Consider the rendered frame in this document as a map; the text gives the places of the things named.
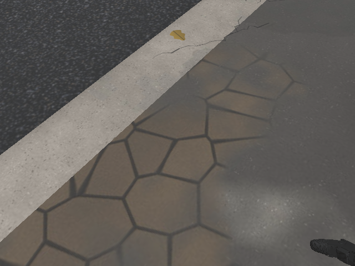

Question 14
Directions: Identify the right robot hand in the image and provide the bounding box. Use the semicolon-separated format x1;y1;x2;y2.
310;239;355;266

